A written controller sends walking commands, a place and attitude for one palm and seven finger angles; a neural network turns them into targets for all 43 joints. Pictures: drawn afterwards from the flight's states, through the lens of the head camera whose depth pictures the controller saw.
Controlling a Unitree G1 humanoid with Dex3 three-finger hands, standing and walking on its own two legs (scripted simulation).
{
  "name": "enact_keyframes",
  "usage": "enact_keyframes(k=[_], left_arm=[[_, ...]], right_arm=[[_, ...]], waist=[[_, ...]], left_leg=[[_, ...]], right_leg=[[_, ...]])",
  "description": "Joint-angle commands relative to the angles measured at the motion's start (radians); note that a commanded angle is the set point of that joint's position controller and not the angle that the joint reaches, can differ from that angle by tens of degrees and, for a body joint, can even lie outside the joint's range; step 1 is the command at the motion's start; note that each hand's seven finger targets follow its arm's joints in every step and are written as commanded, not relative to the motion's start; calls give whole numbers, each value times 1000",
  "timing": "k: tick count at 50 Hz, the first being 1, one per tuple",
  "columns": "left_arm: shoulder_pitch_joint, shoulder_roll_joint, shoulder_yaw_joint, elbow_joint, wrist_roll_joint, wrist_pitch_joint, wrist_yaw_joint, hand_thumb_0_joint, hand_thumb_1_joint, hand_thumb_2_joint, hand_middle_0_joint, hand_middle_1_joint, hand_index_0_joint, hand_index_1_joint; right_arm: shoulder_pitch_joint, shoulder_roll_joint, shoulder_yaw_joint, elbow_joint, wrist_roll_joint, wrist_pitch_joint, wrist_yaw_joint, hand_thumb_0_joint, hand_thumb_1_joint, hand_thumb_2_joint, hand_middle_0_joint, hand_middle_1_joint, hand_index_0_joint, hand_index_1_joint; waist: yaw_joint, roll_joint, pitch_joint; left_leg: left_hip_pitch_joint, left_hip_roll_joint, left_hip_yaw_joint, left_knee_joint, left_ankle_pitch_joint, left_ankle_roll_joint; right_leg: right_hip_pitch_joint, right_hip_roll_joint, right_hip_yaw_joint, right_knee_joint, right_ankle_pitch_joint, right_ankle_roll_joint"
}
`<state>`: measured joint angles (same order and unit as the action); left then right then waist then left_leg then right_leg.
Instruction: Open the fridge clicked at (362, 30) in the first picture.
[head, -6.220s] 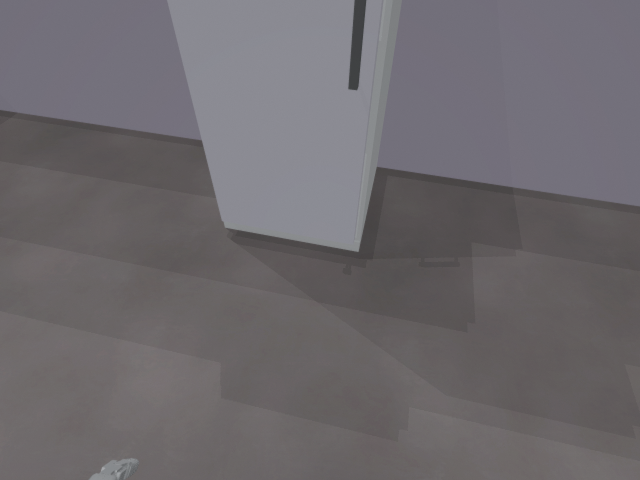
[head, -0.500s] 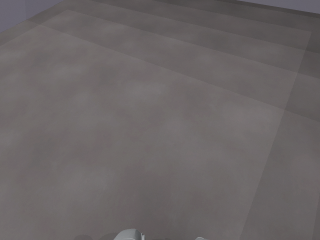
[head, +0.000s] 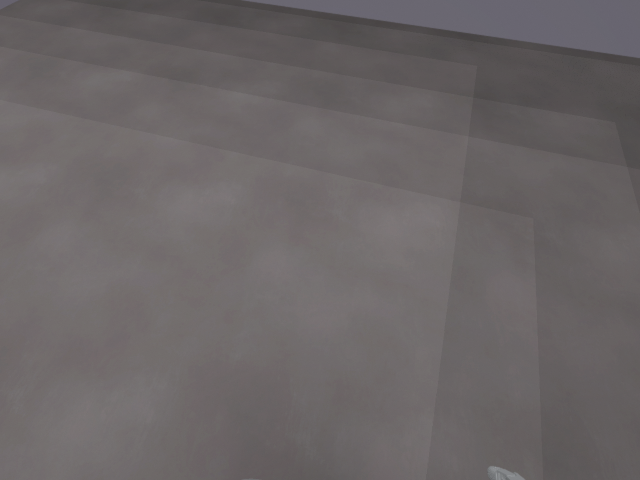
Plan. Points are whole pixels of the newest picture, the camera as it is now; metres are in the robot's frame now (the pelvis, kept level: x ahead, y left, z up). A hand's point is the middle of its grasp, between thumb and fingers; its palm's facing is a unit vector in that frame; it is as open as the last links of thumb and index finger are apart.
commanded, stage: turn to face it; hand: right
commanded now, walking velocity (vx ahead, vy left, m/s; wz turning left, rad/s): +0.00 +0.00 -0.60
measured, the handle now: out of the picture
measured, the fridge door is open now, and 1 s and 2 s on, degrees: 0 0 0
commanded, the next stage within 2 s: none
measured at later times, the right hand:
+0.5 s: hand out of the picture -0.05 -0.18 -0.17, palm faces +0.36 +0.90 -0.25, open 7.4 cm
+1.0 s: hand out of the picture +0.02 -0.26 -0.14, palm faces +0.56 +0.79 -0.26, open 7.4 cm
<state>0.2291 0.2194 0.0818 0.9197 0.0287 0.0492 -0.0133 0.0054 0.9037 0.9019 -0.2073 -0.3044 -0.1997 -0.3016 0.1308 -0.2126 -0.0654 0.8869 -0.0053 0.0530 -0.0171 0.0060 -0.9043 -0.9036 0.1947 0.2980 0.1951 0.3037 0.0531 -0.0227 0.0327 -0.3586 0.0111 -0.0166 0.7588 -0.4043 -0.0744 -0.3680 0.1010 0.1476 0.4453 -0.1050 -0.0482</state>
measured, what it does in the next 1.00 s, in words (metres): steps on the spot, turning right: left foot, then right foot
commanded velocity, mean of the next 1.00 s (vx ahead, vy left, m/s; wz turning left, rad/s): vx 0.00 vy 0.00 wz -0.60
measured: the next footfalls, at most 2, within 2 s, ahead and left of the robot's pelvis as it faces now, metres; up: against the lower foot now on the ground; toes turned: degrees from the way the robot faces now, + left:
left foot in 0.06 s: +0.02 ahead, +0.14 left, +0.00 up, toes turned -2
right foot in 0.54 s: -0.03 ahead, -0.11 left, +0.00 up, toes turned -28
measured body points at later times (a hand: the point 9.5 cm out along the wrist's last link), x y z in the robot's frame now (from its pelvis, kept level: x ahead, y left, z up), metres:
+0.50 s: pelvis -0.01 +0.01 -0.01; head +0.05 +0.00 +0.44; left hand +0.18 +0.23 -0.15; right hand -0.07 -0.23 -0.15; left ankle -0.02 +0.14 -0.74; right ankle -0.07 -0.11 -0.72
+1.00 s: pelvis +0.01 +0.00 +0.00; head +0.05 -0.02 +0.45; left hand +0.20 +0.18 -0.15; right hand -0.01 -0.30 -0.12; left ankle +0.10 +0.10 -0.72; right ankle -0.06 -0.10 -0.74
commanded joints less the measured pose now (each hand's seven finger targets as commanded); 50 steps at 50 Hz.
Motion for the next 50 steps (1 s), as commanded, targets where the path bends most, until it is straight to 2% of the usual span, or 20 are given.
enact_keyframes(k=[1, 2, 3, 4, 5, 7, 9, 16, 21, 24, 25, 26, 27, 28, 29, 32, 34, 44, 48, 50], left_arm=[[-63, 187, 54, -97, -7, -5, 5, 0, 900, 900, -200, -300, -200, -300], [-41, 129, 49, -102, -15, 1, 1, 0, 900, 900, -200, -300, -200, -300], [-11, 83, 43, -123, -13, -3, 7, 0, 900, 900, -200, -300, -200, -300], [-34, 154, 55, -116, 1, -4, 4, 0, 900, 900, -200, -300, -200, -300], [2, 143, 52, -109, 4, 5, -6, 0, 900, 900, -200, -300, -200, -300], [16, 131, 47, -66, 3, 12, -15, 0, 900, 900, -200, -300, -200, -300], [19, 118, 40, -61, -4, 9, -20, 0, 900, 900, -200, -300, -200, -300], [-124, 108, 14, -83, -8, 16, -17, 0, 900, 900, -200, -300, -200, -300], [-177, 90, -5, -94, -15, 3, -20, 0, 900, 900, -200, -300, -200, -300], [-131, 103, -4, -88, -18, -11, -17, 0, 900, 900, -200, -300, -200, -300], [-74, 129, 2, -79, -13, -18, -15, 0, 900, 900, -200, -300, -200, -300], [12, 198, 21, -59, -8, -29, -12, 0, 900, 900, -200, -300, -200, -300], [87, 319, 53, -50, -9, -38, -4, 0, 900, 900, -200, -300, -200, -300], [141, 337, 55, -23, -25, -30, 1, 0, 900, 900, -200, -300, -200, -300], [115, 299, 45, -21, -22, -29, 9, 0, 900, 900, -200, -300, -200, -300], [-38, 221, 21, -67, -12, -37, 25, 0, 900, 900, -200, -300, -200, -300], [-68, 211, 16, -78, -12, -42, 24, 0, 900, 900, -200, -300, -200, -300], [4, 224, 35, -71, -5, -33, 16, 0, 900, 900, -200, -300, -200, -300], [-25, 228, 42, -82, -5, -27, 18, 0, 900, 900, -200, -300, -200, -300], [-41, 206, 39, -89, -14, -27, 15, 0, 900, 900, -200, -300, -200, -300]], right_arm=[[193, -131, -40, -37, -1, -29, -17, 0, -900, -900, 200, 300, 200, 300], [211, -199, -54, -44, -14, -38, -24, 0, -900, -900, 200, 300, 200, 300], [147, -276, -58, -82, -28, -41, -28, 0, -900, -900, 200, 300, 200, 300], [47, -252, -44, -112, -13, -35, -34, 0, -900, -900, 200, 300, 200, 300], [-44, -214, -33, -134, -13, -39, -31, 0, -900, -900, 200, 300, 200, 300], [-49, -154, -17, -122, -7, -58, -20, 0, -900, -900, 200, 300, 200, 300], [15, -124, -6, -96, -7, -68, -18, 0, -900, -900, 200, 300, 200, 300], [198, -176, -15, -38, -18, -66, -19, 0, -900, -900, 200, 300, 200, 300], [206, -213, -29, -28, -25, -53, -17, 0, -900, -900, 200, 300, 200, 300], [182, -225, -37, -20, -23, -49, -13, 0, -900, -900, 200, 300, 200, 300], [169, -228, -41, -24, -15, -48, -11, 0, -900, -900, 200, 300, 200, 300], [164, -207, -38, -39, -6, -46, -6, 0, -900, -900, 200, 300, 200, 300], [133, -134, -21, -85, 2, -48, 5, 0, -900, -900, 200, 300, 200, 300], [75, -134, -13, -109, -8, -35, -4, 0, -900, -900, 200, 300, 200, 300], [42, -141, -14, -105, -11, -25, -9, 0, -900, -900, 200, 300, 200, 300], [34, -143, -24, -70, -7, -26, -1, 0, -900, -900, 200, 300, 200, 300], [69, -139, -24, -56, -9, -24, 5, 0, -900, -900, 200, 300, 200, 300], [-57, -124, -13, -126, -5, -27, -2, 0, -900, -900, 200, 300, 200, 300], [-5, -117, -10, -126, 5, -40, -6, 0, -900, -900, 200, 300, 200, 300], [79, -144, -17, -108, 5, -57, -9, 0, -900, -900, 200, 300, 200, 300]], waist=[[-93, -120, -100], [-100, 83, -100], [-86, 351, -68], [-55, 231, -26], [0, 162, -17], [9, 181, 28], [-5, 175, 21], [-87, 216, -28], [-110, 271, -44], [-86, 263, -83], [-50, 225, -116], [-1, 67, -189], [43, -266, -226], [53, -233, -243], [43, -161, -193], [-13, -167, -72], [-39, -130, -73], [-9, -132, -66], [-37, -151, -90], [-83, -87, -114]], left_leg=[[302, -3, 20, -334, 109, 41], [396, 178, -160, -509, -34, 103], [334, 465, -481, -627, -199, 211], [110, 494, -397, -626, -140, 223], [43, 416, -277, -601, -58, 214], [84, 291, -113, -518, 189, 156], [172, 261, -18, -456, 407, 146], [371, 320, 50, -372, 715, 176], [357, 338, 110, -317, 773, 176], [341, 342, 156, -223, 779, 147], [292, 331, 197, -127, 736, 112], [137, 295, 221, 71, 586, 60], [-212, 138, 215, 303, -150, -21], [-254, 129, 95, 397, -278, -16], [-256, 149, 65, 430, -226, -12], [-229, 137, 26, 440, -69, -24], [-197, 119, 34, 406, -14, -30], [-145, 54, 20, 146, -16, -36], [40, 7, 33, -87, 34, -16], [242, 38, 22, -345, 230, -11]], right_leg=[[-110, -177, 275, -117, -257, -19], [-253, -84, 150, 105, -358, 45], [-384, 36, -63, 439, -422, 113], [-281, -43, -30, 594, -418, 94], [-227, -59, -45, 685, -342, 90], [-244, -95, -86, 769, -251, 112], [-270, -103, -114, 774, -207, 125], [-257, -139, -174, 612, -292, 149], [-110, -130, -253, 353, -324, 121], [22, -110, -285, 151, -253, 95], [138, -107, -283, 33, -130, 83], [365, -187, -184, -46, 106, 44], [565, -483, 196, -27, 596, -97], [543, -541, 195, -1, 818, -176], [483, -506, 121, -9, 728, -170], [311, -373, 49, -37, 581, -118], [283, -334, 26, -53, 509, -100], [264, -310, 180, -53, 378, -126], [180, -282, 234, 11, 430, -106], [67, -222, 209, 96, 258, -44]])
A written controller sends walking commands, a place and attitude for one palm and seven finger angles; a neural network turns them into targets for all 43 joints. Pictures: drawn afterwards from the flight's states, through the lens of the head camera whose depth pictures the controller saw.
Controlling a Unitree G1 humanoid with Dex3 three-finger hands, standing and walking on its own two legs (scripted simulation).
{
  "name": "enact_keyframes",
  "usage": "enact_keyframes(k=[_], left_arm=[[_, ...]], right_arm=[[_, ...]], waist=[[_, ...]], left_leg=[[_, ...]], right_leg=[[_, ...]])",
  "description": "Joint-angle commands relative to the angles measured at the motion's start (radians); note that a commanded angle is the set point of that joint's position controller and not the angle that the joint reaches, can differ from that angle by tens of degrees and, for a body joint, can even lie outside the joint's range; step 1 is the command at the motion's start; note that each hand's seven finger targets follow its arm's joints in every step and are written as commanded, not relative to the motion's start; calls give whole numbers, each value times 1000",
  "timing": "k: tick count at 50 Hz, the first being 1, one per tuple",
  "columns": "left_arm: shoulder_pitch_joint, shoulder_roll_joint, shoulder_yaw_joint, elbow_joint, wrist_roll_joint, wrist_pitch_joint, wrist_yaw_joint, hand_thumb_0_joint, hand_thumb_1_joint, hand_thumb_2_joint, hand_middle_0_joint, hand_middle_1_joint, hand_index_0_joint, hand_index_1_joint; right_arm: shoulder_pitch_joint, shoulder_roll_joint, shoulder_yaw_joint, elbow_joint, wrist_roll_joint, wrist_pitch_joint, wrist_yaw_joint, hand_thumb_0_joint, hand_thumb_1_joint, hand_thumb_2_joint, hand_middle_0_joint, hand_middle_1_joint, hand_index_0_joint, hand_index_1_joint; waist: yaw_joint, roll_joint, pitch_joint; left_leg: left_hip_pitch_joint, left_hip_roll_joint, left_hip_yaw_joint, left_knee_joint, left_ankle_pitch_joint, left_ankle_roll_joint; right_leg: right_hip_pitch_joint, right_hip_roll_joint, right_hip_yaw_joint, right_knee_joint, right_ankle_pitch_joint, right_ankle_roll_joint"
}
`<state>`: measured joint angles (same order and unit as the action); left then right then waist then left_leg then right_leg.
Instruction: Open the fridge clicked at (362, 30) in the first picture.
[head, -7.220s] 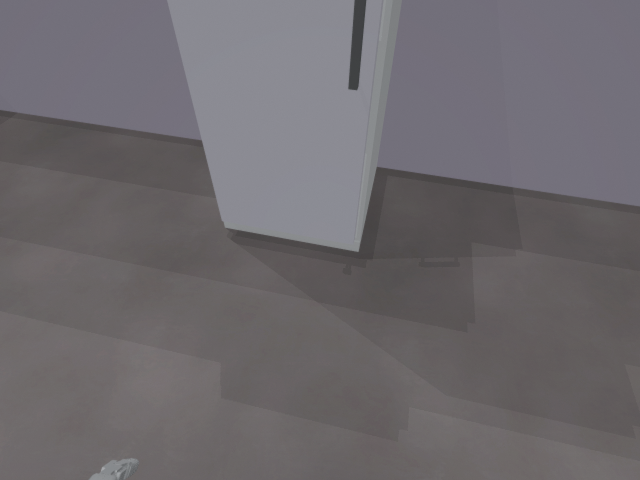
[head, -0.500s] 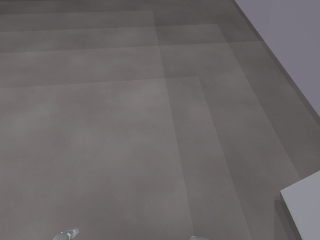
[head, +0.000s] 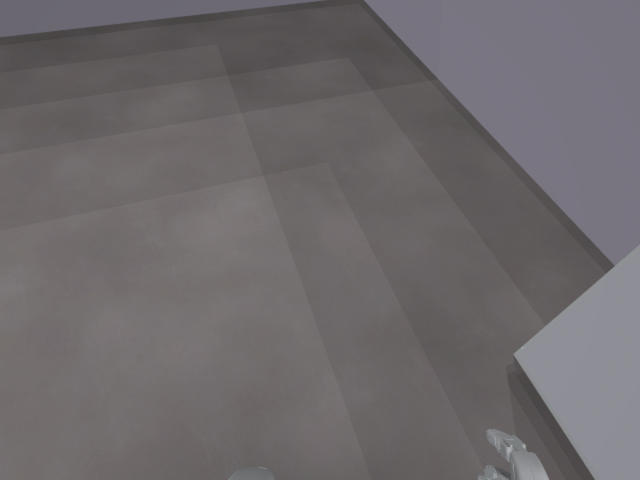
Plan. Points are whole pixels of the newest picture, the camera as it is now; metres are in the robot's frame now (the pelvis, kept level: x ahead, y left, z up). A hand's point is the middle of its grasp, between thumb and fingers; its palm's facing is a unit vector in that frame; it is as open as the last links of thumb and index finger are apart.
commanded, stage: turn to face it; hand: right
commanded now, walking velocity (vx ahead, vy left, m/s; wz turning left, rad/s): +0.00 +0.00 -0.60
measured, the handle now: out of the picture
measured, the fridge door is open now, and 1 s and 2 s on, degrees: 0 0 0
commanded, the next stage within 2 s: take the last steps up to it in 1.74 s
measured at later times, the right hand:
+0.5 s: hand out of the picture -0.04 -0.24 -0.19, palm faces +0.37 +0.90 -0.24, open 7.4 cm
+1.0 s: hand out of the picture +0.00 -0.26 -0.14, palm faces +0.57 +0.78 -0.26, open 7.4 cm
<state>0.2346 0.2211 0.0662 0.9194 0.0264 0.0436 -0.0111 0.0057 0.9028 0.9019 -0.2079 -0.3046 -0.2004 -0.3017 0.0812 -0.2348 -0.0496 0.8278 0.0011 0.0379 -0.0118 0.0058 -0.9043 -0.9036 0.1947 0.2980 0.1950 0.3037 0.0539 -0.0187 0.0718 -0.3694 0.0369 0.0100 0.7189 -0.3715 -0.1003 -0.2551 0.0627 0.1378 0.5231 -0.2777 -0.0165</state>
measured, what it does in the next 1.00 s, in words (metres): steps on the spot, turning right: left foot, then right foot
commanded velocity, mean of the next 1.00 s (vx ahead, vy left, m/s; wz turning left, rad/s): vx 0.00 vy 0.00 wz -0.60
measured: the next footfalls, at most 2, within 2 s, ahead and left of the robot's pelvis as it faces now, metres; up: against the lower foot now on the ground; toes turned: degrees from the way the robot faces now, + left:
left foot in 0.04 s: +0.05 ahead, +0.13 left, +0.00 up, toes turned +1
right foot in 0.46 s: +0.00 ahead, -0.13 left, +0.00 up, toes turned -25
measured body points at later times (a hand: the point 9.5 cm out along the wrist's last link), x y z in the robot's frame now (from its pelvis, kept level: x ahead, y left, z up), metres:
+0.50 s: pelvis -0.01 -0.02 -0.02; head +0.03 -0.06 +0.43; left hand +0.18 +0.20 -0.14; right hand -0.06 -0.28 -0.17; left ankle +0.01 +0.13 -0.73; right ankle -0.03 -0.11 -0.74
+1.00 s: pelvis +0.00 -0.01 +0.00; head +0.04 -0.03 +0.45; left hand +0.18 +0.17 -0.15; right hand -0.03 -0.30 -0.12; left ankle +0.08 +0.10 -0.71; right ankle -0.03 -0.11 -0.74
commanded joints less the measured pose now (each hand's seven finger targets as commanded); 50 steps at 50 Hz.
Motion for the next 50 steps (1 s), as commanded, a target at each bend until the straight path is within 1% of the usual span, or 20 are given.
enact_keyframes(k=[1, 2, 3, 4, 6, 8, 13, 18, 21, 22, 23, 24, 25, 27, 28, 31, 38, 43, 47, 50], left_arm=[[-11, 142, 45, -92, -22, -24, 6, 0, 900, 900, -200, -300, -200, -300], [-1, 99, 38, -115, -20, -24, 6, 0, 900, 900, -200, -300, -200, -300], [-13, 147, 52, -112, -12, -14, 9, 0, 900, 900, -200, -300, -200, -300], [-2, 148, 56, -95, -9, 0, 4, 0, 900, 900, -200, -300, -200, -300], [13, 135, 52, -54, -4, 13, -11, 0, 900, 900, -200, -300, -200, -300], [19, 122, 47, -50, -5, 18, -20, 0, 900, 900, -200, -300, -200, -300], [-66, 104, 34, -64, -10, 22, -25, 0, 900, 900, -200, -300, -200, -300], [-122, 88, 18, -82, -16, 6, -27, 0, 900, 900, -200, -300, -200, -300], [-68, 105, 20, -78, -14, -9, -23, 0, 900, 900, -200, -300, -200, -300], [-10, 141, 30, -65, -12, -17, -24, 0, 900, 900, -200, -300, -200, -300], [60, 254, 56, -57, -6, -30, -18, 0, 900, 900, -200, -300, -200, -300], [128, 339, 74, -45, -15, -29, -9, 0, 900, 900, -200, -300, -200, -300], [144, 327, 70, -28, -12, -23, -3, 0, 900, 900, -200, -300, -200, -300], [50, 260, 52, -47, -9, -29, 19, 0, 900, 900, -200, -300, -200, -300], [-10, 233, 41, -65, -9, -30, 21, 0, 900, 900, -200, -300, -200, -300], [-42, 210, 30, -79, -12, -39, 20, 0, 900, 900, -200, -300, -200, -300], [-2, 209, 38, -74, -9, -31, 16, 0, 900, 900, -200, -300, -200, -300], [31, 213, 47, -64, -3, -25, 18, 0, 900, 900, -200, -300, -200, -300], [4, 211, 53, -70, -1, -17, 17, 0, 900, 900, -200, -300, -200, -300], [-28, 187, 54, -82, -12, -15, 12, 0, 900, 900, -200, -300, -200, -300]], right_arm=[[160, -197, -46, -43, -14, -56, -21, 0, -900, -900, 200, 300, 200, 300], [182, -272, -60, -45, -24, -57, -27, 0, -900, -900, 200, 300, 200, 300], [184, -259, -53, -49, -18, -49, -29, 0, -900, -900, 200, 300, 200, 300], [114, -197, -45, -61, -16, -50, -34, 0, -900, -900, 200, 300, 200, 300], [28, -154, -28, -75, -15, -45, -26, 0, -900, -900, 200, 300, 200, 300], [40, -133, -21, -70, -18, -50, -22, 0, -900, -900, 200, 300, 200, 300], [131, -163, -32, -29, -26, -45, -25, 0, -900, -900, 200, 300, 200, 300], [176, -206, -49, -2, -33, -35, -20, 0, -900, -900, 200, 300, 200, 300], [172, -212, -57, 7, -27, -26, -16, 0, -900, -900, 200, 300, 200, 300], [166, -203, -55, 6, -18, -21, -13, 0, -900, -900, 200, 300, 200, 300], [175, -150, -50, -19, -9, -17, -7, 0, -900, -900, 200, 300, 200, 300], [107, -92, -24, -65, -12, -14, -5, 0, -900, -900, 200, 300, 200, 300], [77, -120, -29, -70, -17, -6, -9, 0, -900, -900, 200, 300, 200, 300], [48, -116, -38, -32, -18, 1, -11, 0, -900, -900, 200, 300, 200, 300], [68, -122, -40, -16, -17, -2, -5, 0, -900, -900, 200, 300, 200, 300], [123, -123, -41, 16, -19, -5, 2, 0, -900, -900, 200, 300, 200, 300], [65, -122, -41, -13, -18, -1, -8, 0, -900, -900, 200, 300, 200, 300], [6, -105, -32, -49, -11, -9, -13, 0, -900, -900, 200, 300, 200, 300], [50, -91, -27, -52, -3, -19, -17, 0, -900, -900, 200, 300, 200, 300], [146, -118, -36, -33, 0, -35, -24, 0, -900, -900, 200, 300, 200, 300]], waist=[[-91, 105, -202], [-98, 336, -208], [-96, 233, -191], [-60, 163, -137], [-24, 190, -65], [-21, 221, -52], [-65, 221, -57], [-96, 257, -81], [-65, 219, -128], [-28, 119, -164], [14, -150, -225], [44, -333, -223], [46, -210, -220], [18, -223, -144], [-9, -185, -124], [-40, -118, -137], [-23, -115, -85], [-5, -117, -103], [-25, -150, -137], [-77, -89, -168]], left_leg=[[445, 194, -158, -403, 272, 64], [476, 458, -404, -407, 477, 191], [342, 489, -352, -397, 477, 258], [258, 432, -271, -421, 381, 250], [191, 315, -129, -415, 305, 208], [194, 275, -21, -402, 367, 186], [258, 303, 57, -381, 443, 204], [272, 339, 101, -308, 535, 211], [253, 331, 156, -184, 517, 158], [182, 311, 183, -60, 453, 116], [-42, 199, 216, 171, 127, 42], [-227, 100, 141, 352, -328, -5], [-226, 115, 51, 440, -300, 15], [-262, 120, 6, 493, -157, 11], [-246, 114, -3, 501, -81, 8], [-203, 93, 2, 481, 6, -3], [-191, 68, -22, 348, 15, -16], [-151, 28, -32, 191, -57, -4], [10, -21, -22, 5, -50, 17], [266, -8, -22, -308, 158, 30]], right_leg=[[-206, -96, 126, 163, 151, -3], [-356, 36, -59, 400, -328, 69], [-315, -23, -30, 580, -354, 59], [-303, -50, -15, 658, -270, 59], [-309, -82, -71, 737, -153, 75], [-313, -88, -102, 728, -96, 89], [-281, -105, -168, 535, -126, 105], [-171, -98, -239, 289, -154, 84], [-34, -80, -266, 64, -35, 65], [102, -90, -235, -72, 104, 53], [288, -293, 50, -141, 359, -33], [325, -471, 265, -152, 739, -136], [288, -496, 223, -131, 701, -192], [211, -383, 164, -148, 594, -145], [177, -336, 109, -153, 558, -129], [164, -279, 55, -169, 520, -109], [115, -273, 183, -220, 297, -142], [137, -274, 281, -177, 367, -170], [68, -235, 319, -130, 446, -156], [-78, -164, 297, -39, 340, -85]])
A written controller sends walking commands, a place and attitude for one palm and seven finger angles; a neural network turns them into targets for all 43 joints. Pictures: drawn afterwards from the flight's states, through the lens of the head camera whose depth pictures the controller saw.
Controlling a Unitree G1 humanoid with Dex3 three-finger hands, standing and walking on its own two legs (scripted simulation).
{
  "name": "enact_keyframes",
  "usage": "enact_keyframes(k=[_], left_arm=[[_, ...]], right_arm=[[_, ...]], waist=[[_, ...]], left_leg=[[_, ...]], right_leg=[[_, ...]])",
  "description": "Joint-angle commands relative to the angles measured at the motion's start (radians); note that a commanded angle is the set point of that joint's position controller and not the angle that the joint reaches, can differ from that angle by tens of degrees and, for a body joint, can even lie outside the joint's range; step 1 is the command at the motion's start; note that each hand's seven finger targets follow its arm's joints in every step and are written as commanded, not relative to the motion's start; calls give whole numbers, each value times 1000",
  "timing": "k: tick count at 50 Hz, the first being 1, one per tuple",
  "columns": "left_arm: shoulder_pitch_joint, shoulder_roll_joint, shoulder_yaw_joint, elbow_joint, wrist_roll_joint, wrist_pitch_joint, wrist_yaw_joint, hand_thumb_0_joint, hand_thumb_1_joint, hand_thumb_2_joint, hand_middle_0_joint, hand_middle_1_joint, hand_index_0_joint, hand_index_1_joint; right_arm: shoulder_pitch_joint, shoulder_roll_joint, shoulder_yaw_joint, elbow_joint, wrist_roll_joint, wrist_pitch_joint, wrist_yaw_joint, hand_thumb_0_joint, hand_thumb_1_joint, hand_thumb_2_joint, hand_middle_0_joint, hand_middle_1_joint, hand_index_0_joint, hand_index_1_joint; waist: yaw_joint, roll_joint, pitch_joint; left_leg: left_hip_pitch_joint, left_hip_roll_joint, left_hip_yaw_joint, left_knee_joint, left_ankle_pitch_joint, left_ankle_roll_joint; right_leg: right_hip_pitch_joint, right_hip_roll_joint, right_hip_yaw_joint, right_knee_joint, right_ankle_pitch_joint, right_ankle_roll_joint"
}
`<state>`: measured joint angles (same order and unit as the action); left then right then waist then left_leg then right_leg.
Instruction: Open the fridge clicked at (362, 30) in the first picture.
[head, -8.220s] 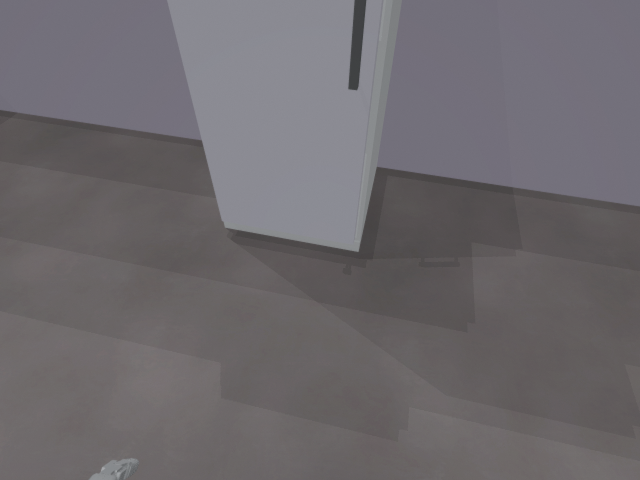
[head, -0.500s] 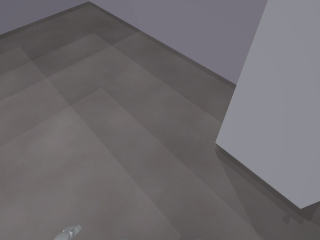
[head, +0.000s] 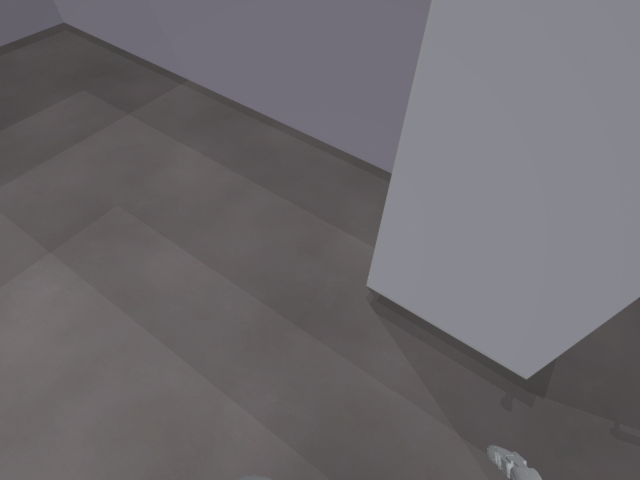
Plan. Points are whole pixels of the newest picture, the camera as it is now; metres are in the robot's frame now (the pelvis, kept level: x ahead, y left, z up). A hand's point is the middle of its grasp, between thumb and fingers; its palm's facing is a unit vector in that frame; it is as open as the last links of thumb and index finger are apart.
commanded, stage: turn to face it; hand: right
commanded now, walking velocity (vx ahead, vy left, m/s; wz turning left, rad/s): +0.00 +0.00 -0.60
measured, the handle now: out of the picture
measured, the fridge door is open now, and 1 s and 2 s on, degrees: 0 0 0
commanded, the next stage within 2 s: take the last steps up to it in 0.74 s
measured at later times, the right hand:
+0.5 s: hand out of the picture -0.05 -0.23 -0.19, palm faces +0.35 +0.91 -0.23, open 7.4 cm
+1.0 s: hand out of the picture -0.01 -0.24 -0.15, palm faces +0.43 +0.88 -0.22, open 7.4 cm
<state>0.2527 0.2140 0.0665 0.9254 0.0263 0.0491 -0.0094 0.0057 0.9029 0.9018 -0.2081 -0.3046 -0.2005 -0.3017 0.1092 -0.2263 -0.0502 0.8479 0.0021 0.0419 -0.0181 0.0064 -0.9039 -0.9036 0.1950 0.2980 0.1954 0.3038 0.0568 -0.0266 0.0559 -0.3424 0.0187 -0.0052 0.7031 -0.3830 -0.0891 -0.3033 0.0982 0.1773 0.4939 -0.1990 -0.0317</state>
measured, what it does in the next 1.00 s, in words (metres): steps on the spot, turning right: left foot, then right foot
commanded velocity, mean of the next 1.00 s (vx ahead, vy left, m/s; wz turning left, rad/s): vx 0.05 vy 0.00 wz -0.35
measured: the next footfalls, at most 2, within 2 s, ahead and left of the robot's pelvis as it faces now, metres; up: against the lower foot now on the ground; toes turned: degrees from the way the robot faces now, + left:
left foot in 0.04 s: +0.04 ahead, +0.14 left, +0.00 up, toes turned -1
right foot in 0.48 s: -0.02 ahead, -0.13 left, +0.00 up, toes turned -23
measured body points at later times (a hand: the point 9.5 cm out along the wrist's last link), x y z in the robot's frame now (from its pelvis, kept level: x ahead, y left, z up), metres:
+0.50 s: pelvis -0.01 -0.02 -0.02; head +0.03 -0.06 +0.43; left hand +0.17 +0.21 -0.14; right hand -0.06 -0.28 -0.17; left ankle +0.00 +0.14 -0.73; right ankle -0.05 -0.12 -0.74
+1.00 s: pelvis -0.01 -0.03 +0.00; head -0.01 -0.02 +0.45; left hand +0.11 +0.18 -0.15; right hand -0.03 -0.29 -0.13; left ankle +0.04 +0.08 -0.71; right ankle -0.05 -0.12 -0.74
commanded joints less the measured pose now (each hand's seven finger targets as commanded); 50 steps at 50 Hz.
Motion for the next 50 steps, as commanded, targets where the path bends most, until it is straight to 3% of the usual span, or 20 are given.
enact_keyframes(k=[1, 2, 3, 4, 5, 7, 14, 18, 20, 22, 23, 24, 25, 26, 27, 32, 37, 42, 48, 50], left_arm=[[-20, 138, 46, -90, -22, -21, 4, 0, 900, 900, -200, -300, -200, -300], [-16, 95, 41, -112, -21, -23, 4, 0, 900, 900, -200, -300, -200, -300], [-25, 152, 55, -111, -8, -15, 6, 0, 900, 900, -200, -300, -200, -300], [-13, 149, 59, -99, -5, -4, 1, 0, 900, 900, -200, -300, -200, -300], [4, 132, 56, -74, -3, 5, -5, 0, 900, 900, -200, -300, -200, -300], [9, 131, 53, -51, -1, 11, -18, 0, 900, 900, -200, -300, -200, -300], [-101, 108, 37, -68, -8, 20, -25, 0, 900, 900, -200, -300, -200, -300], [-158, 93, 17, -84, -14, 6, -24, 0, 900, 900, -200, -300, -200, -300], [-139, 88, 12, -83, -17, -5, -20, 0, 900, 900, -200, -300, -200, -300], [-69, 109, 14, -66, -15, -17, -16, 0, 900, 900, -200, -300, -200, -300], [-2, 157, 24, -51, -12, -31, -17, 0, 900, 900, -200, -300, -200, -300], [52, 279, 52, -48, -6, -42, -11, 0, 900, 900, -200, -300, -200, -300], [105, 328, 60, -32, -18, -36, 1, 0, 900, 900, -200, -300, -200, -300], [91, 301, 51, -26, -13, -32, 9, 0, 900, 900, -200, -300, -200, -300], [60, 256, 41, -26, -9, -39, 22, 0, 900, 900, -200, -300, -200, -300], [-31, 184, 12, -45, -13, -50, 33, 0, 900, 900, -200, -300, -200, -300], [1, 167, 9, -28, -13, -51, 32, 0, 900, 900, -200, -300, -200, -300], [14, 154, 9, -7, -7, -46, 32, 0, 900, 900, -200, -300, -200, -300], [24, 147, 9, 23, 2, -49, 26, 0, 900, 900, -200, -300, -200, -300], [15, 132, 5, 33, -4, -53, 26, 0, 900, 900, -200, -300, -200, -300]], right_arm=[[146, -189, -47, -51, -10, -50, -23, 0, -900, -900, 200, 300, 200, 300], [144, -266, -60, -60, -25, -53, -27, 0, -900, -900, 200, 300, 200, 300], [126, -255, -52, -73, -19, -44, -29, 0, -900, -900, 200, 300, 200, 300], [57, -207, -43, -87, -17, -43, -32, 0, -900, -900, 200, 300, 200, 300], [11, -187, -41, -90, -16, -45, -29, 0, -900, -900, 200, 300, 200, 300], [0, -137, -22, -88, -14, -51, -20, 0, -900, -900, 200, 300, 200, 300], [122, -169, -34, -32, -28, -47, -18, 0, -900, -900, 200, 300, 200, 300], [177, -203, -43, -9, -33, -41, -14, 0, -900, -900, 200, 300, 200, 300], [175, -217, -51, -3, -36, -38, -14, 0, -900, -900, 200, 300, 200, 300], [156, -218, -54, 2, -27, -32, -11, 0, -900, -900, 200, 300, 200, 300], [153, -197, -51, -3, -16, -28, -9, 0, -900, -900, 200, 300, 200, 300], [156, -125, -37, -35, -8, -24, -3, 0, -900, -900, 200, 300, 200, 300], [113, -93, -15, -58, -12, -17, -7, 0, -900, -900, 200, 300, 200, 300], [97, -115, -19, -46, -16, -8, -10, 0, -900, -900, 200, 300, 200, 300], [70, -104, -20, -24, -18, -5, -15, 0, -900, -900, 200, 300, 200, 300], [120, -110, -22, 42, -15, -9, 1, 0, -900, -900, 200, 300, 200, 300], [104, -100, -16, 43, -14, -3, -4, 0, -900, -900, 200, 300, 200, 300], [55, -78, -9, 30, -11, -2, -9, 0, -900, -900, 200, 300, 200, 300], [87, -46, -2, 48, -22, -31, 12, 0, -900, -900, 200, 300, 200, 300], [184, -44, -7, 86, -25, -50, 17, 0, -900, -900, 200, 300, 200, 300]], waist=[[-88, 93, -189], [-92, 329, -164], [-82, 227, -138], [-44, 128, -98], [-23, 186, -76], [-14, 190, -24], [-70, 231, 7], [-101, 257, -29], [-98, 262, -67], [-59, 224, -115], [-17, 92, -171], [11, -240, -213], [28, -302, -240], [20, -192, -217], [16, -244, -178], [-42, -102, -128], [-40, -70, -100], [-32, -114, -56], [-42, -124, -13], [-91, -58, -18]], left_leg=[[408, 173, -152, -416, 163, 63], [425, 441, -413, -447, 238, 180], [264, 492, -377, -442, 260, 248], [188, 438, -289, -446, 237, 252], [174, 373, -230, -436, 232, 225], [155, 288, -72, -398, 343, 188], [196, 312, 39, -383, 393, 193], [240, 331, 75, -311, 568, 203], [260, 346, 89, -256, 619, 199], [231, 319, 148, -146, 584, 142], [142, 290, 179, 9, 493, 95], [-146, 149, 203, 244, -20, 14], [-227, 104, 98, 356, -318, -1], [-214, 129, 51, 422, -269, 15], [-217, 126, 26, 440, -210, 11], [-207, 99, 27, 467, -21, -4], [-188, 86, 22, 380, 12, -15], [-126, 74, 21, 246, -27, -7], [54, 18, 64, -19, -42, 36], [261, 8, 75, -234, 62, 46]], right_leg=[[-177, -121, 163, 118, 25, -1], [-339, 18, -57, 357, -348, 78], [-294, -31, -50, 544, -389, 70], [-272, -52, -41, 633, -320, 71], [-276, -74, -64, 682, -281, 78], [-282, -98, -110, 746, -178, 98], [-245, -129, -192, 571, -199, 119], [-157, -122, -252, 362, -237, 105], [-89, -114, -272, 251, -243, 89], [52, -100, -288, 44, -83, 77], [219, -141, -234, -98, 90, 60], [414, -407, 107, -127, 459, -36], [414, -523, 204, -97, 836, -143], [381, -521, 113, -79, 818, -172], [328, -447, 86, -87, 818, -146], [304, -337, -38, -107, 722, -106], [287, -336, 1, -146, 629, -124], [217, -345, 54, -169, 491, -147], [53, -315, 148, -241, -151, -145], [-71, -261, 118, -165, -286, -106]])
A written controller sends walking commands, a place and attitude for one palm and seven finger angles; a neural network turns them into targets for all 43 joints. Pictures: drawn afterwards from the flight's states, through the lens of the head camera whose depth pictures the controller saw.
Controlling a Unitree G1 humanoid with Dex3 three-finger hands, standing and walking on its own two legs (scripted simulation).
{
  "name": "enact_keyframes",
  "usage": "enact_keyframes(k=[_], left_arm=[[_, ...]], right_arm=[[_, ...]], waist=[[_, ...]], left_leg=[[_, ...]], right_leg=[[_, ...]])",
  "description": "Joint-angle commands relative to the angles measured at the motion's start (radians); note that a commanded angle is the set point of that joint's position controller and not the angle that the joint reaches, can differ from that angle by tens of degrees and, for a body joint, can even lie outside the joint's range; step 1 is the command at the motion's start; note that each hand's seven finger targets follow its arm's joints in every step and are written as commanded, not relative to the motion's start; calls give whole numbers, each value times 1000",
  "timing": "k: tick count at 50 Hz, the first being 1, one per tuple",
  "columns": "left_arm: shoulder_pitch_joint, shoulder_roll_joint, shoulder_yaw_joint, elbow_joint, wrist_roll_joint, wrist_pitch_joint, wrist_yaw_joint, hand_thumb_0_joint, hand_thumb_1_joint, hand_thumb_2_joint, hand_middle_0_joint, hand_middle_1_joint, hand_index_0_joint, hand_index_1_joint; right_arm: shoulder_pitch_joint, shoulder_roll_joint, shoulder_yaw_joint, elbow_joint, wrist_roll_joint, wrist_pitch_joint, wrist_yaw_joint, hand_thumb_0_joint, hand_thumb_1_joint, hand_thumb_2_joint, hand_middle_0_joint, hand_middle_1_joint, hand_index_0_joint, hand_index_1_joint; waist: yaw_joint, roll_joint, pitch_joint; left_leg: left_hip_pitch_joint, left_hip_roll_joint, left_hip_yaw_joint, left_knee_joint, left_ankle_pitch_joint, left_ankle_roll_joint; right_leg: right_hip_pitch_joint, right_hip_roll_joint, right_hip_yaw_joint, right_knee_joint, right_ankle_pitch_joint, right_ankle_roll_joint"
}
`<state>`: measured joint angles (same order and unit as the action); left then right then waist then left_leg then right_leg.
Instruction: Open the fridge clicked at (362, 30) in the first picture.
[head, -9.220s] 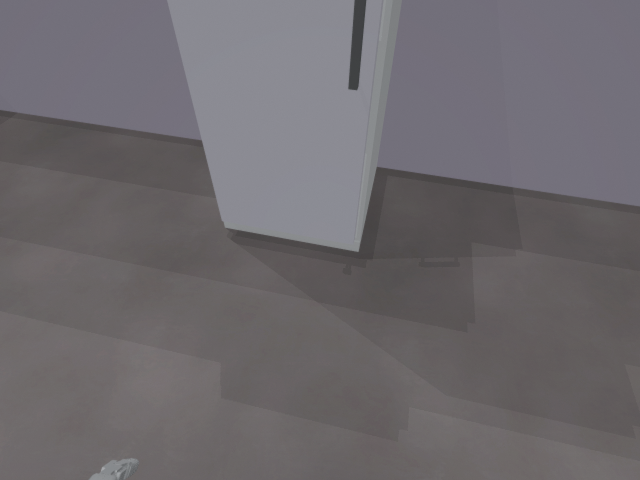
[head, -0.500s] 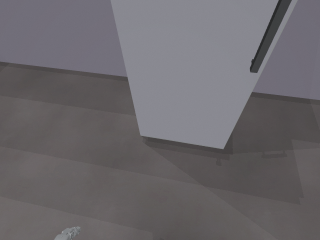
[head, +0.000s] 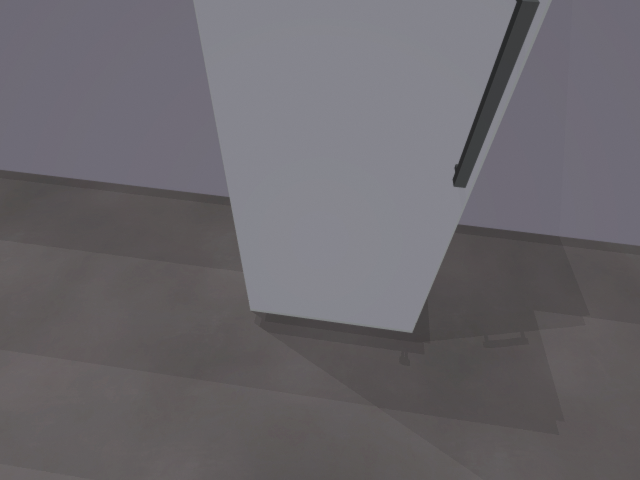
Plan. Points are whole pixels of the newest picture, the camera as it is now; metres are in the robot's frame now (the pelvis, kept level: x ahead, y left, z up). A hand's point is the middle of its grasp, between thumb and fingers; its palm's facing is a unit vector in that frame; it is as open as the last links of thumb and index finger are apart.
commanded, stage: take the last steps up to it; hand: right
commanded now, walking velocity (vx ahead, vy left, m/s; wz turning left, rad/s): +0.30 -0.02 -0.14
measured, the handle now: (485, 102) +0.70 -0.22 +0.15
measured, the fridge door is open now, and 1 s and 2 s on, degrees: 0 0 0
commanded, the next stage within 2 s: come to a stop and stand still in 0.76 s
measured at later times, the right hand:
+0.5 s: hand out of the picture -0.06 -0.13 -0.16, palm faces +0.26 +0.95 -0.15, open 7.4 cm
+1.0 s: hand (501, 402) +0.30 -0.27 -0.16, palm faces +0.11 +0.97 -0.20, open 7.4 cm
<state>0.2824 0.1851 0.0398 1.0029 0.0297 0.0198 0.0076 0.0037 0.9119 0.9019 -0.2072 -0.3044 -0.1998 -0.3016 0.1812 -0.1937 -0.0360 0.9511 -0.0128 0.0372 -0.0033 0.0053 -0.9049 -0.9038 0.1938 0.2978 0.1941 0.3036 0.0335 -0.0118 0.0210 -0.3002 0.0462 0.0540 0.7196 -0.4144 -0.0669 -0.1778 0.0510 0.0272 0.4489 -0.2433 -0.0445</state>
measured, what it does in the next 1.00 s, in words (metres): walks ahead: left foot, then right foot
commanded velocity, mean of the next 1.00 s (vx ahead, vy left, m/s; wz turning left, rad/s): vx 0.16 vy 0.01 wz -0.02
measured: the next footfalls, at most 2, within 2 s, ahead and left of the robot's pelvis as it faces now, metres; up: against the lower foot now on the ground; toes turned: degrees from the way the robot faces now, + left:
left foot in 0.04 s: +0.04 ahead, +0.12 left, +0.00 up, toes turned +3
right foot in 0.58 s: +0.28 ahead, -0.18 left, +0.00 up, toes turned -10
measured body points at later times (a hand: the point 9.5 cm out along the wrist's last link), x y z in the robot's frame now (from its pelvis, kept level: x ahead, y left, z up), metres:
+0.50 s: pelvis +0.10 -0.02 +0.00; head +0.12 -0.01 +0.45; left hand +0.19 +0.20 -0.16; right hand -0.07 -0.18 -0.14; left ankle +0.00 +0.12 -0.74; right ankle +0.18 -0.16 -0.71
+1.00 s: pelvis +0.22 -0.08 +0.00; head +0.21 -0.08 +0.45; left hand +0.23 +0.14 -0.15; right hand +0.30 -0.32 -0.14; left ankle +0.30 +0.05 -0.71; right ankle +0.19 -0.16 -0.74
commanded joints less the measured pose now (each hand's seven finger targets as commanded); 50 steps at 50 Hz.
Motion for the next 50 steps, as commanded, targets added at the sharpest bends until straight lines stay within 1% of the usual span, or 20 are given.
enact_keyframes(k=[1, 2, 3, 4, 5, 7, 10, 18, 24, 25, 27, 28, 29, 30, 33, 36, 42, 43, 47, 50], left_arm=[[-4, 121, 27, -37, -13, -28, 7, 0, 900, 900, -200, -300, -200, -300], [3, 53, 12, -57, -25, -33, 4, 0, 900, 900, -200, -300, -200, -300], [-64, 100, 25, -94, -9, -30, -3, 0, 900, 900, -200, -300, -200, -300], [-85, 122, 37, -98, 0, -25, -13, 0, 900, 900, -200, -300, -200, -300], [-63, 115, 38, -72, 2, -21, -18, 0, 900, 900, -200, -300, -200, -300], [-2, 93, 43, -19, 3, -13, -27, 0, 900, 900, -200, -300, -200, -300], [47, 47, 37, 16, 0, -9, -31, 0, 900, 900, -200, -300, -200, -300], [-114, 32, 24, -30, -6, -19, -41, 0, 900, 900, -200, -300, -200, -300], [-207, 1, 7, -53, -14, -45, -46, 0, 900, 900, -200, -300, -200, -300], [-169, 9, 8, -45, -15, -52, -40, 0, 900, 900, -200, -300, -200, -300], [59, 56, 21, 30, -6, -67, -22, 0, 900, 900, -200, -300, -200, -300], [189, 162, 43, 61, 3, -77, -8, 0, 900, 900, -200, -300, -200, -300], [257, 244, 60, 73, -7, -74, 5, 0, 900, 900, -200, -300, -200, -300], [241, 237, 57, 73, -16, -65, 11, 0, 900, 900, -200, -300, -200, -300], [42, 92, 21, 32, -14, -82, 17, 0, 900, 900, -200, -300, -200, -300], [11, 44, 4, 36, -17, -96, 18, 0, 900, 900, -200, -300, -200, -300], [33, 49, 18, 13, -10, -92, 18, 0, 900, 900, -200, -300, -200, -300], [39, 52, 19, 15, -10, -90, 18, 0, 900, 900, -200, -300, -200, -300], [57, 60, 8, 33, -3, -80, 27, 0, 900, 900, -200, -300, -200, -300], [66, 75, 12, 52, -4, -58, 32, 0, 900, 900, -200, -300, -200, -300]], right_arm=[[174, -108, -29, 6, -16, -58, -3, 0, -900, -900, 200, 300, 200, 300], [252, -191, -47, 23, -29, -69, -14, 0, -900, -900, 200, 300, 200, 300], [293, -226, -48, 21, -12, -65, -18, 0, -900, -900, 200, 300, 200, 300], [257, -209, -45, 10, -9, -62, -22, 0, -900, -900, 200, 300, 200, 300], [219, -178, -45, 15, -6, -78, -24, 0, -900, -900, 200, 300, 200, 300], [183, -97, -19, 24, -2, -93, -21, 0, -900, -900, 200, 300, 200, 300], [232, -53, -7, 55, 0, -109, -21, 0, -900, -900, 200, 300, 200, 300], [386, -46, -1, 152, -11, -130, -28, 0, -900, -900, 200, 300, 200, 300], [418, -67, -6, 196, -19, -113, -36, 0, -900, -900, 200, 300, 200, 300], [400, -74, -9, 194, -17, -110, -36, 0, -900, -900, 200, 300, 200, 300], [373, -69, -12, 194, -9, -107, -36, 0, -900, -900, 200, 300, 200, 300], [418, -27, -7, 187, 1, -104, -31, 0, -900, -900, 200, 300, 200, 300], [418, 17, 8, 159, 9, -101, -26, 0, -900, -900, 200, 300, 200, 300], [358, 1, 0, 140, 3, -94, -30, 0, -900, -900, 200, 300, 200, 300], [251, 22, -11, 147, -7, -82, -17, 0, -900, -900, 200, 300, 200, 300], [301, 51, -15, 157, -12, -54, -11, 0, -900, -900, 200, 300, 200, 300], [179, 24, -24, 81, -18, -29, -3, 0, -900, -900, 200, 300, 200, 300], [147, 20, -24, 69, -18, -28, -3, 0, -900, -900, 200, 300, 200, 300], [75, 18, -6, 47, -7, -30, -19, 0, -900, -900, 200, 300, 200, 300], [66, -5, -4, 42, -4, -31, -26, 0, -900, -900, 200, 300, 200, 300]], waist=[[-92, 36, 12], [-119, 295, 2], [-143, 280, 66], [-113, 145, 127], [-92, 191, 138], [-43, 129, 177], [-30, 110, 139], [-72, 147, 149], [-93, 184, 127], [-69, 183, 108], [33, 108, -31], [65, -96, -180], [68, -271, -244], [66, -182, -212], [0, -66, 24], [-60, -103, 41], [-56, -54, 89], [-50, -58, 93], [-36, -65, 32], [-36, -78, 14]], left_leg=[[355, 43, -57, -360, 63, 39], [447, 282, -365, -507, -168, 115], [317, 415, -544, -616, -288, 192], [220, 425, -510, -655, -353, 215], [173, 375, -492, -662, -339, 193], [113, 287, -299, -638, -154, 148], [164, 212, -108, -606, 124, 121], [277, 246, -65, -572, 370, 182], [275, 256, -23, -458, 609, 174], [260, 255, -9, -400, 669, 170], [191, 186, 58, -98, 714, 125], [21, 96, 114, 141, 376, 80], [-201, -5, 86, 400, -178, 57], [-242, 19, 3, 508, -203, 80], [-238, 98, -34, 528, 4, 71], [-147, 94, -25, 453, 88, 54], [-248, 98, -37, 287, 193, 32], [-247, 95, -33, 244, 195, 30], [-109, 50, 2, 15, 174, 29], [-11, 25, 20, -145, 191, 36]], right_leg=[[-307, -140, 203, 15, -291, -48], [-485, -8, 29, 297, -317, 14], [-541, -23, 24, 459, -342, 26], [-538, -59, 40, 540, -274, 29], [-522, -82, 46, 587, -189, 26], [-473, -105, 28, 639, -44, 39], [-464, -108, -8, 658, 69, 64], [-535, -154, -64, 481, 93, 69], [-330, -116, -140, 225, 1, 30], [-251, -99, -151, 183, -8, 20], [76, -67, -158, 26, 103, 8], [336, -258, 32, 26, 242, -33], [468, -461, 319, -40, 387, -126], [396, -502, 317, -105, 353, -162], [48, -403, 129, -186, 302, -118], [-86, -342, 3, -247, 283, -88], [-49, -347, 12, -304, 159, -125], [-31, -342, 6, -296, 190, -127], [51, -324, -42, -157, 651, -106], [76, -316, -37, -70, 692, -77]])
